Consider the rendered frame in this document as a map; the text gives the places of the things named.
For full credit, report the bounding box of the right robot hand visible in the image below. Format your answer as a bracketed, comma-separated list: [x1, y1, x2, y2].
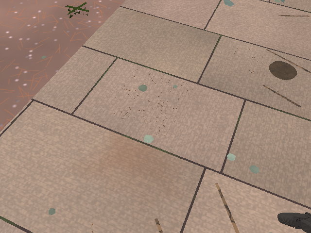
[277, 212, 311, 233]

